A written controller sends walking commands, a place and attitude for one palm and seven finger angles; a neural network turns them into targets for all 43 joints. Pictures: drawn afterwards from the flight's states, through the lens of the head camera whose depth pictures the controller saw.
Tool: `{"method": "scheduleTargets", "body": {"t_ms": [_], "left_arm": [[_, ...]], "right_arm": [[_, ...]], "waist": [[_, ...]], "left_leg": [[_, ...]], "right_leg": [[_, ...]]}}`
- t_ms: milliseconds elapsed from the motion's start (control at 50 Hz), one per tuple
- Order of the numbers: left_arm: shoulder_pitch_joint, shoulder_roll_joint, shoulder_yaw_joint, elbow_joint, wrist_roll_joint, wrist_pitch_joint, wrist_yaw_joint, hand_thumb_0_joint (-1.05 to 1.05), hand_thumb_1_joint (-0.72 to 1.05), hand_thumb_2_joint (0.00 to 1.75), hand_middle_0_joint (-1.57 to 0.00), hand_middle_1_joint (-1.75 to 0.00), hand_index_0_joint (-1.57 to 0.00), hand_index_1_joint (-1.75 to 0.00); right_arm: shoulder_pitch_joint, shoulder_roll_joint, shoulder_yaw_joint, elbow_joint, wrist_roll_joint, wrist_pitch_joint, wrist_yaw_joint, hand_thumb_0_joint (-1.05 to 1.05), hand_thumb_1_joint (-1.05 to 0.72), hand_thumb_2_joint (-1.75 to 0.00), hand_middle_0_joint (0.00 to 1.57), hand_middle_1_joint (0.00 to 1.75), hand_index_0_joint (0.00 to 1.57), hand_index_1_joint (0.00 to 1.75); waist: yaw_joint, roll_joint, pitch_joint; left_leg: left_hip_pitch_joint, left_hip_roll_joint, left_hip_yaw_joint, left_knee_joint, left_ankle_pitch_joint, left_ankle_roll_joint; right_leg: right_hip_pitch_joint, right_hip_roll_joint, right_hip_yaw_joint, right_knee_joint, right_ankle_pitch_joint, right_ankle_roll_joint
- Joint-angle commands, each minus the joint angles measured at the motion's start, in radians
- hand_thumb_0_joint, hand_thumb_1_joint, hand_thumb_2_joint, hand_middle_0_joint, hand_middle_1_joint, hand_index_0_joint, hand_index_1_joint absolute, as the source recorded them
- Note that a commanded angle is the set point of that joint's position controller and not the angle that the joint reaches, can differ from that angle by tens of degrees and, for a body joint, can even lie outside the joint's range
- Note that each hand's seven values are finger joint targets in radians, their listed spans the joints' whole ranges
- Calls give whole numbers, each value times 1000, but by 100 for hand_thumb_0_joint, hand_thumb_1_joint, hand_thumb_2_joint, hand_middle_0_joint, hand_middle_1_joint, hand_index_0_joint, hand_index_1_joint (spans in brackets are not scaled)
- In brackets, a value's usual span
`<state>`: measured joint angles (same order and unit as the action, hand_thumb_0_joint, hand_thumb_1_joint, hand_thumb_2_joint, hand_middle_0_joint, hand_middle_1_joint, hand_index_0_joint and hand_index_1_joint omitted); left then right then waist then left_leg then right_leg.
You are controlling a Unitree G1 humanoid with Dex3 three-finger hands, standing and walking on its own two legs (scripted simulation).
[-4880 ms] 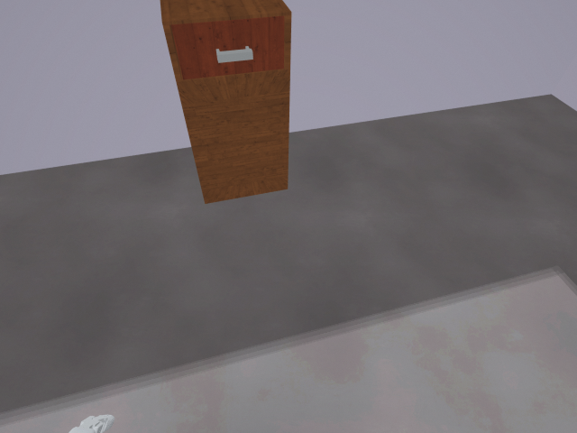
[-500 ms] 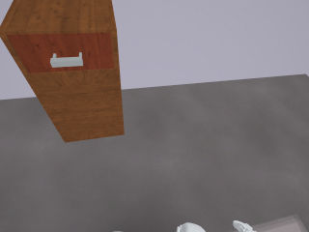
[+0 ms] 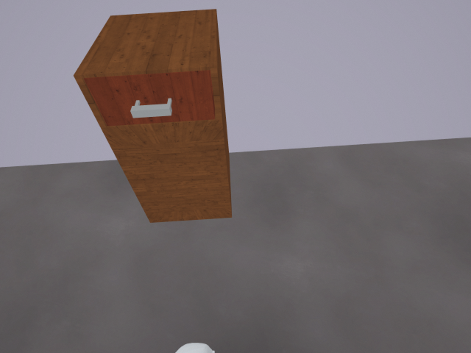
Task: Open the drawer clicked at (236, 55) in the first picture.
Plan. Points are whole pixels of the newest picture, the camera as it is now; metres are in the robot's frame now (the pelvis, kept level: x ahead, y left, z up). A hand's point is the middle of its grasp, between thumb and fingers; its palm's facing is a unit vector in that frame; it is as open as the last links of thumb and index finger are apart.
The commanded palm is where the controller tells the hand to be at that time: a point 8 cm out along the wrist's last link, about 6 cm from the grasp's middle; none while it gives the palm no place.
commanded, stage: take the last steps up to it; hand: left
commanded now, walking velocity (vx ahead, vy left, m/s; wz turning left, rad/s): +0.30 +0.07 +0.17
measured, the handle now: (152, 106) +0.80 +0.30 -0.05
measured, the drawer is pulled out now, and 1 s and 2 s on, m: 0.00 0.00 0.00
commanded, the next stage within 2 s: come to a stop and stand still in 0.90 s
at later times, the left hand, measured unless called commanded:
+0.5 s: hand out of the picture +0.07 +0.27 -0.18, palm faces +0.10 -0.98 -0.16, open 7.4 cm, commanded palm none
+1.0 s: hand (143, 275) +0.31 +0.24 -0.17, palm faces +0.08 -0.97 -0.21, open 7.2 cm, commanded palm none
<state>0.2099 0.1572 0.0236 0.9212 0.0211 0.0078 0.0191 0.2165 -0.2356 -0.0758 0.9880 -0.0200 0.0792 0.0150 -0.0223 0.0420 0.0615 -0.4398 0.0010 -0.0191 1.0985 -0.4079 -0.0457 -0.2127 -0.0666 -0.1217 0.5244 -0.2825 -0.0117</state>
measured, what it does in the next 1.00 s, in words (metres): walks ahead: left foot, then right foot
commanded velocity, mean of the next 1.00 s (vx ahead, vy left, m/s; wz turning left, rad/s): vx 0.24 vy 0.00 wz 0.01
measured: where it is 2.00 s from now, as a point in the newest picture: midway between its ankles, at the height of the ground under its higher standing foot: (238, 349)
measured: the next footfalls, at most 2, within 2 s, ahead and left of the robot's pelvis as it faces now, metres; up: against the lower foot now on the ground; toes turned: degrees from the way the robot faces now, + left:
left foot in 0.24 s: +0.02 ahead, +0.16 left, +0.00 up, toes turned +9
right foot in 0.74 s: +0.33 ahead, -0.03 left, +0.00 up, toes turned -5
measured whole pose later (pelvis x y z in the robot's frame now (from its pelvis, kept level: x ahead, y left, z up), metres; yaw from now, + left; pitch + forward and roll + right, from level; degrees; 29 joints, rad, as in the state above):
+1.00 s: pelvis +0.26 +0.05 +0.00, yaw +3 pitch -1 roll -1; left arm 0.22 0.17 0.05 1.06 0.02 -0.05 0.01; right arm 0.26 -0.15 -0.05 1.05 -0.03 -0.01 -0.02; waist -0.03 0.03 0.03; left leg -0.48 0.13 0.04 0.95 -0.31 -0.01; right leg -0.22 0.02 -0.16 0.45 -0.21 -0.07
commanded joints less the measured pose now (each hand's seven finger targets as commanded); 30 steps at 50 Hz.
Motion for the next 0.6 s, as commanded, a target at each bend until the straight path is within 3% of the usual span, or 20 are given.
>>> {"method": "scheduleTargets", "body": {"t_ms": [0,40,100,140,180,200,220,240,260,280,300,320,340,380,420,480,500,580], "left_arm": [[79,216,63,-20,7,-26,13,0,90,90,-20,-30,-20,-30],[133,222,64,12,10,-32,7,0,90,90,-20,-30,-20,-30],[162,236,68,45,15,-39,1,0,90,90,-20,-30,-20,-30],[143,241,68,58,14,-37,-2,0,90,90,-20,-30,-20,-30],[106,226,63,68,1,-29,-7,0,90,90,-20,-30,-20,-30],[90,185,56,62,-4,-24,-13,0,90,90,-20,-30,-20,-30],[78,108,40,33,-6,-19,-20,0,90,90,-20,-30,-20,-30],[-3,105,32,-4,5,-24,-20,0,90,90,-20,-30,-20,-30],[-56,106,36,-1,11,-20,-19,0,90,90,-20,-30,-20,-30],[-46,116,41,18,8,-23,-27,0,90,90,-20,-30,-20,-30],[-9,121,41,45,7,-28,-37,0,90,90,-20,-30,-20,-30],[22,105,39,71,7,-29,-41,0,90,90,-20,-30,-20,-30],[51,97,35,87,6,-27,-41,0,90,90,-20,-30,-20,-30],[64,91,32,101,4,-23,-38,0,90,90,-20,-30,-20,-30],[45,87,34,98,3,-19,-36,0,90,90,-20,-30,-20,-30],[-26,74,30,73,0,-17,-38,0,90,90,-20,-30,-20,-30],[-61,76,29,65,0,-20,-40,0,90,90,-20,-30,-20,-30],[-158,51,24,32,-6,-28,-41,0,90,90,-20,-30,-20,-30]], "right_arm": [[-48,-46,-9,-66,-2,-32,4,0,-90,-90,20,30,20,30],[-92,-42,-3,-75,-4,-41,10,0,-90,-90,20,30,20,30],[-104,-31,4,-78,0,-59,16,0,-90,-90,20,30,20,30],[-43,-18,11,-61,1,-73,14,0,-90,-90,20,30,20,30],[74,-22,16,-12,1,-87,4,0,-90,-90,20,30,20,30],[154,-73,4,11,1,-93,-5,0,-90,-90,20,30,20,30],[225,-163,-15,28,-11,-95,-14,0,-90,-90,20,30,20,30],[276,-195,-18,37,-10,-96,-21,0,-90,-90,20,30,20,30],[267,-171,-12,51,-11,-100,-32,0,-90,-90,20,30,20,30],[212,-126,5,42,-5,-105,-37,0,-90,-90,20,30,20,30],[170,-90,17,32,-1,-115,-38,0,-90,-90,20,30,20,30],[158,-73,25,33,-1,-125,-41,0,-90,-90,20,30,20,30],[164,-63,28,39,3,-135,-43,0,-90,-90,20,30,20,30],[201,-51,31,62,9,-147,-47,0,-90,-90,20,30,20,30],[236,-41,33,83,11,-153,-51,0,-90,-90,20,30,20,30],[273,-31,32,112,8,-156,-56,0,-90,-90,20,30,20,30],[299,-25,31,121,7,-157,-58,0,-90,-90,20,30,20,30],[328,-21,28,151,-2,-155,-61,0,-90,-90,20,30,20,30]], "waist": [[65,-215,-21],[89,-220,-6],[100,-225,-19],[69,-212,-34],[11,-162,-46],[-27,-9,-56],[-58,263,-27],[-88,262,31],[-89,242,83],[-55,182,122],[-26,112,109],[-8,83,100],[7,79,82],[13,70,57],[15,57,59],[5,66,79],[-9,57,84],[-28,81,113]], "left_leg": [[-43,34,38,-121,-12,-10],[-47,44,54,-204,-21,-3],[1,48,85,-337,-63,16],[119,34,113,-482,-26,29],[358,10,161,-682,105,35],[492,82,50,-744,33,59],[537,307,-253,-865,-157,145],[475,403,-399,-957,-216,222],[415,403,-400,-984,-205,230],[373,368,-330,-979,-138,227],[371,331,-247,-963,-29,210],[378,296,-174,-954,119,198],[403,270,-113,-939,277,192],[446,248,-45,-910,516,192],[470,248,-27,-900,631,189],[511,256,-7,-893,674,199],[519,254,-14,-891,690,195],[519,259,19,-858,773,190]], "right_leg": [[80,-256,200,-274,71,-112],[98,-269,232,-300,-24,-116],[111,-290,245,-313,-117,-129],[58,-263,202,-278,-118,-112],[-86,-190,108,-196,-194,-52],[-219,-132,50,-57,-243,-10],[-404,-15,-61,197,-275,39],[-485,2,-13,361,-305,29],[-518,-25,56,488,-259,22],[-520,-51,86,546,-173,15],[-491,-66,88,561,-98,16],[-465,-65,81,569,-47,25],[-454,-59,72,573,-11,34],[-451,-48,58,580,22,46],[-472,-45,56,570,43,51],[-510,-48,41,472,68,49],[-503,-43,34,435,74,44],[-432,-20,8,244,77,10]]}}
